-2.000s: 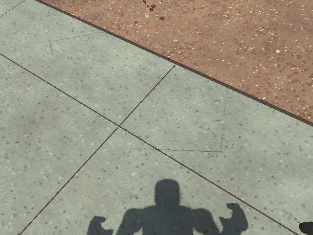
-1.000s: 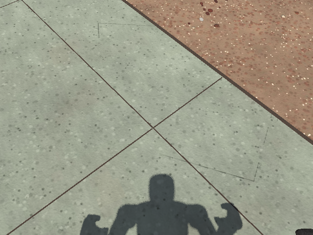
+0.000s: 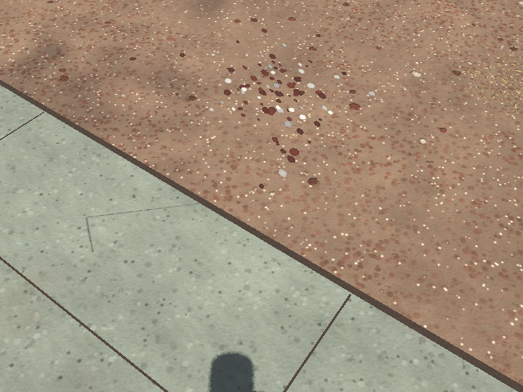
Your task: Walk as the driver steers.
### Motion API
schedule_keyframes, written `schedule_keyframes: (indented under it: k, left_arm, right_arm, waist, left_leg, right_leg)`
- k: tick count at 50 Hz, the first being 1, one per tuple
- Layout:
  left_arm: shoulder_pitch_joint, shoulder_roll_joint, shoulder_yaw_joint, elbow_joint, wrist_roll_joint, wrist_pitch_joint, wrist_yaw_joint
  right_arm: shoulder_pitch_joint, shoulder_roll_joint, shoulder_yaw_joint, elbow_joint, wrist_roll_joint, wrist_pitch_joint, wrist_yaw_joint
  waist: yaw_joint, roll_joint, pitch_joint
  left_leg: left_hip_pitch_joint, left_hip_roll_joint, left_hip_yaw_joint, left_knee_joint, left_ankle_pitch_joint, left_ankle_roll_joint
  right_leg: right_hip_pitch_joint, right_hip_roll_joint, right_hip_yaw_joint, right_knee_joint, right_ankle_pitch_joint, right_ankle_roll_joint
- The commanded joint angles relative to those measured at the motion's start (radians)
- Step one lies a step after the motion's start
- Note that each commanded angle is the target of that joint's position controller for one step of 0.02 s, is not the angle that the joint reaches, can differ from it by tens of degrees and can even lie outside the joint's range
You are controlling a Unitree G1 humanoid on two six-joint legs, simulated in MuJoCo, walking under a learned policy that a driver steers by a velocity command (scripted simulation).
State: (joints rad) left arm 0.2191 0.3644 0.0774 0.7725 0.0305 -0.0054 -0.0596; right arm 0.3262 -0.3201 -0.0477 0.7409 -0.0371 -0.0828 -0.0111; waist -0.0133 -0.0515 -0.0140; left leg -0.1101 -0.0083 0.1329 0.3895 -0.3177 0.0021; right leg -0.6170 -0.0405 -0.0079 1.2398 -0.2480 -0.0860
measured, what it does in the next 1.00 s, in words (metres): walks ahead: right foot, then left foot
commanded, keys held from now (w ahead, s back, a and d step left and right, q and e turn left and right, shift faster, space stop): w+e+shift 0.38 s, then w+q+shift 0.62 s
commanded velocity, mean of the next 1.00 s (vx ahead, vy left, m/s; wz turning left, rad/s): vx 1.00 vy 0.00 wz -0.18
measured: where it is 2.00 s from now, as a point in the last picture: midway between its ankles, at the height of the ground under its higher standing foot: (276, 75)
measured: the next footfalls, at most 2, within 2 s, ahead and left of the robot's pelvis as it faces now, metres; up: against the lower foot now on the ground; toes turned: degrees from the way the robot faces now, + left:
right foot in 0.24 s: +0.39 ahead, -0.07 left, +0.00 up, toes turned -18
left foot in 0.68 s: +0.85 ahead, -0.11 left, +0.00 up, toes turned -20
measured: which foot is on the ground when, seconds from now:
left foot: down 0.00-0.24, up 0.26-0.66, down 0.68-1.00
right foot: up 0.00-0.22, down 0.24-0.66, up 0.68-1.00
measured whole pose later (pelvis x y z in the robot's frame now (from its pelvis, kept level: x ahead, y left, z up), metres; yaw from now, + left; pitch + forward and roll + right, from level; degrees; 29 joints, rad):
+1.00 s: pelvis +0.94 -0.17 +0.00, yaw -7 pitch +2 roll +0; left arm -0.03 0.26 -0.06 0.58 0.05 -0.08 -0.03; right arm 0.54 -0.29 -0.06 0.89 0.01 -0.06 0.02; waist -0.13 -0.01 0.03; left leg 0.04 -0.16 -0.20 0.26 -0.31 0.15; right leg -0.72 -0.09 0.08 0.67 0.02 0.03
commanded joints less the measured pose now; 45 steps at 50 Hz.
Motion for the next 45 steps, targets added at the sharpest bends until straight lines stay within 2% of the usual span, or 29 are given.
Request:
schedule_keyframes:
  k: [1, 5, 7, 9, 10, 11, 12, 13, 14, 15, 16, 17, 18, 20, 23, 26, 28, 30, 32, 33, 34, 35, 36, 37, 38, 39, 40, 42, 45]
  left_arm:
    - [-0.110, -0.046, -0.034, -0.130, 0.005, 0.003, -0.028]
    - [-0.280, -0.039, -0.061, -0.202, -0.002, -0.002, -0.054]
    - [-0.305, -0.036, -0.068, -0.208, -0.003, -0.004, -0.057]
    - [-0.181, 0.009, -0.056, -0.168, -0.005, -0.004, -0.043]
    - [-0.022, 0.052, -0.037, -0.124, -0.003, -0.005, -0.032]
    - [0.212, 0.108, -0.008, -0.051, -0.001, -0.009, -0.013]
    - [0.294, 0.151, 0.024, -0.004, -0.013, -0.007, 0.018]
    - [0.215, 0.240, 0.041, -0.021, -0.019, 0.005, 0.039]
    - [0.197, 0.299, 0.058, -0.069, 0.002, 0.015, 0.040]
    - [0.192, 0.245, 0.057, -0.074, -0.007, 0.016, 0.048]
    - [0.151, 0.197, 0.046, -0.061, -0.008, 0.009, 0.056]
    - [0.116, 0.171, 0.038, -0.054, -0.008, -0.006, 0.061]
    - [0.086, 0.153, 0.028, -0.061, -0.010, -0.022, 0.066]
    - [0.076, 0.100, 0.007, -0.049, -0.018, -0.054, 0.063]
    - [0.092, 0.074, -0.001, -0.018, -0.019, -0.093, 0.052]
    - [0.175, 0.080, -0.002, 0.018, -0.041, -0.124, 0.034]
    - [0.205, 0.109, 0.001, 0.043, -0.028, -0.125, 0.040]
    - [0.223, 0.141, 0.005, 0.060, -0.010, -0.116, 0.057]
    - [0.186, 0.171, 0.013, 0.057, 0.030, -0.092, 0.079]
    - [0.126, 0.171, 0.015, 0.044, 0.045, -0.073, 0.087]
    - [0.079, 0.143, 0.005, 0.026, 0.046, -0.072, 0.091]
    - [0.189, -0.024, -0.036, -0.028, 0.006, -0.091, 0.061]
    - [0.137, 0.024, -0.047, -0.049, 0.014, -0.118, 0.059]
    - [0.052, 0.054, -0.051, -0.077, 0.010, -0.130, 0.059]
    - [-0.001, 0.066, -0.057, -0.086, 0.018, -0.135, 0.057]
    - [-0.040, 0.055, -0.062, -0.104, 0.029, -0.128, 0.055]
    - [-0.042, 0.039, -0.069, -0.125, 0.045, -0.111, 0.050]
    - [-0.041, 0.012, -0.085, -0.143, 0.056, -0.078, 0.043]
    - [-0.230, -0.004, -0.106, -0.228, 0.037, -0.073, 0.029]
  right_arm:
    - [0.039, -0.012, 0.005, 0.000, 0.013, -0.033, 0.012]
    - [0.048, -0.047, 0.000, 0.043, 0.009, -0.045, 0.004]
    - [0.093, -0.103, -0.009, 0.062, 0.006, -0.044, -0.004]
    - [0.099, -0.176, -0.026, 0.060, 0.005, -0.024, -0.022]
    - [0.063, -0.205, -0.033, 0.050, 0.002, -0.007, -0.029]
    - [0.005, -0.212, -0.034, 0.024, -0.003, 0.006, -0.027]
    - [0.003, -0.178, -0.031, 0.028, -0.013, 0.013, -0.007]
    - [0.018, -0.035, 0.008, -0.020, -0.031, 0.001, 0.007]
    - [0.041, -0.092, 0.004, -0.131, 0.004, -0.017, 0.004]
    - [-0.046, -0.136, 0.006, -0.138, -0.005, -0.036, 0.004]
    - [-0.062, -0.136, 0.010, -0.133, -0.003, -0.042, 0.005]
    - [-0.079, -0.125, 0.014, -0.123, -0.020, -0.033, 0.003]
    - [-0.042, -0.114, 0.019, -0.109, -0.038, -0.012, 0.002]
    - [-0.027, -0.085, 0.025, -0.110, -0.046, 0.028, 0.009]
    - [-0.192, -0.008, 0.055, -0.166, -0.023, 0.025, 0.035]
    - [-0.294, 0.000, 0.056, -0.172, 0.022, 0.018, 0.052]
    - [-0.317, -0.026, 0.046, -0.169, 0.026, 0.017, 0.053]
    - [-0.288, -0.067, 0.026, -0.148, 0.017, 0.015, 0.052]
    - [-0.085, -0.123, -0.002, -0.086, 0.025, 0.021, 0.044]
    - [0.138, -0.146, -0.020, -0.011, 0.027, 0.028, 0.035]
    - [0.331, -0.201, -0.046, 0.037, 0.021, 0.039, 0.021]
    - [0.295, -0.302, -0.073, 0.051, -0.004, 0.045, 0.018]
    - [0.195, -0.218, -0.064, 0.029, 0.017, 0.052, 0.033]
    - [0.114, -0.193, -0.062, 0.010, 0.018, 0.046, 0.034]
    - [0.109, -0.147, -0.054, 0.027, 0.023, 0.044, 0.037]
    - [0.110, -0.122, -0.045, 0.042, 0.022, 0.040, 0.032]
    - [0.108, -0.097, -0.033, 0.062, 0.023, 0.035, 0.025]
    - [0.117, -0.115, -0.035, 0.069, 0.032, 0.017, 0.025]
    - [0.117, -0.134, -0.046, 0.062, 0.035, 0.005, 0.025]
  waist:
    - [0.009, 0.149, 0.115]
    - [0.013, 0.086, 0.178]
    - [0.019, 0.090, 0.152]
    - [0.104, 0.149, 0.045]
    - [0.194, 0.165, -0.039]
    - [0.294, 0.163, -0.135]
    - [0.284, 0.051, -0.147]
    - [0.159, -0.159, -0.097]
    - [0.130, -0.160, -0.322]
    - [0.143, 0.022, -0.221]
    - [0.086, 0.091, -0.049]
    - [0.037, 0.149, 0.022]
    - [-0.011, 0.173, 0.054]
    - [-0.059, 0.154, 0.088]
    - [-0.013, 0.095, 0.139]
    - [0.069, 0.064, 0.125]
    - [0.080, 0.040, 0.122]
    - [0.053, 0.013, 0.061]
    - [-0.064, -0.054, -0.058]
    - [-0.178, -0.053, -0.140]
    - [-0.274, 0.000, -0.199]
    - [-0.107, 0.380, -0.224]
    - [-0.107, 0.277, -0.250]
    - [-0.081, 0.140, -0.124]
    - [-0.065, 0.012, -0.063]
    - [-0.036, -0.019, 0.008]
    - [0.007, -0.010, 0.045]
    - [0.038, 0.036, 0.081]
    - [0.003, 0.056, 0.156]
  left_leg:
    - [0.063, 0.260, -0.130, -0.242, 0.310, 0.068]
    - [0.000, 0.186, 0.092, -0.293, 0.613, 0.019]
    - [0.045, 0.191, 0.139, -0.226, 1.063, 0.001]
    - [0.125, 0.228, 0.135, -0.014, 1.412, -0.012]
    - [0.101, 0.253, 0.118, 0.194, 1.483, -0.006]
    - [-0.015, 0.263, 0.092, 0.478, 1.407, 0.009]
    - [-0.222, 0.148, 0.090, 0.848, 0.629, 0.010]
    - [-0.529, 0.016, 0.058, 1.231, -0.201, -0.007]
    - [-0.756, -0.013, -0.163, 1.340, -0.179, -0.019]
    - [-0.801, 0.045, -0.220, 1.229, -0.075, -0.015]
    - [-0.773, 0.080, -0.212, 1.114, -0.025, -0.017]
    - [-0.701, 0.107, -0.210, 1.042, -0.042, -0.030]
    - [-0.628, 0.128, -0.214, 0.979, -0.062, -0.047]
    - [-0.521, 0.164, -0.193, 0.818, -0.103, -0.077]
    - [-0.434, 0.173, -0.116, 0.492, 0.217, -0.054]
    - [-0.321, 0.129, -0.063, 0.259, 0.553, 0.028]
    - [-0.364, 0.099, -0.055, 0.178, 0.542, 0.073]
    - [-0.346, 0.009, -0.010, 0.164, 0.398, 0.104]
    - [-0.184, -0.076, -0.009, 0.203, 0.230, 0.135]
    - [0.004, -0.092, -0.003, 0.191, 0.181, 0.152]
    - [0.231, -0.017, -0.118, 0.222, 0.030, 0.198]
    - [0.508, 0.240, -0.705, 0.121, -0.184, 0.387]
    - [0.503, 0.283, -1.046, -0.113, -0.244, 0.411]
    - [0.379, 0.276, -0.916, -0.134, -0.213, 0.386]
    - [0.244, 0.242, -0.814, -0.141, -0.128, 0.354]
    - [0.118, 0.192, -0.725, -0.151, -0.045, 0.324]
    - [0.022, 0.144, -0.662, -0.165, 0.007, 0.306]
    - [-0.084, 0.094, -0.595, -0.196, 0.056, 0.315]
    - [-0.242, 0.043, -0.532, -0.280, 0.177, 0.303]
  right_leg:
    - [-0.249, -0.069, 0.041, 0.001, 0.105, 0.002]
    - [-0.107, -0.020, -0.110, -0.315, 0.242, -0.025]
    - [0.044, 0.060, -0.201, -0.430, 0.247, -0.063]
    - [0.216, 0.127, -0.212, -0.462, 0.178, -0.095]
    - [0.391, 0.152, -0.184, -0.467, 0.131, -0.120]
    - [0.658, 0.152, -0.108, -0.518, 0.109, -0.164]
    - [0.862, 0.118, -0.014, -0.595, 0.061, -0.191]
    - [0.917, -0.056, 0.280, -0.538, 0.228, -0.226]
    - [1.136, -0.203, 0.719, -0.783, 0.016, -0.412]
    - [1.027, -0.210, 0.784, -0.941, -0.146, -0.366]
    - [0.834, -0.183, 0.720, -0.999, -0.137, -0.329]
    - [0.678, -0.137, 0.647, -1.005, -0.041, -0.308]
    - [0.559, -0.091, 0.555, -1.006, 0.038, -0.293]
    - [0.359, -0.044, 0.450, -1.031, 0.115, -0.286]
    - [0.245, 0.043, 0.264, -1.099, 0.274, -0.218]
    - [0.342, 0.013, 0.194, -1.197, 0.403, -0.148]
    - [0.536, -0.034, 0.151, -1.194, 0.554, -0.115]
    - [0.714, -0.066, 0.083, -1.081, 0.960, -0.074]
    - [0.785, -0.109, 0.034, -0.801, 1.295, -0.042]
    - [0.726, -0.099, -0.010, -0.526, 1.303, -0.027]
    - [0.515, -0.044, -0.045, -0.129, 1.073, -0.015]
    - [-0.002, 0.160, -0.021, 0.308, -0.013, 0.065]
    - [-0.146, 0.164, 0.101, 0.344, -0.141, 0.045]
    - [-0.178, 0.076, 0.149, 0.278, -0.037, 0.037]
    - [-0.127, 0.035, 0.133, 0.181, -0.005, 0.035]
    - [-0.093, 0.010, 0.121, 0.110, -0.018, 0.044]
    - [-0.057, -0.004, 0.116, 0.050, -0.035, 0.061]
    - [-0.044, -0.029, 0.088, -0.060, -0.079, 0.092]
    - [-0.002, -0.032, 0.013, -0.340, 0.081, 0.134]
Over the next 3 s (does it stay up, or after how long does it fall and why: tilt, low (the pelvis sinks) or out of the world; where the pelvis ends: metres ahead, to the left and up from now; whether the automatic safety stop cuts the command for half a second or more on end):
stays up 2.43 0.70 -0.01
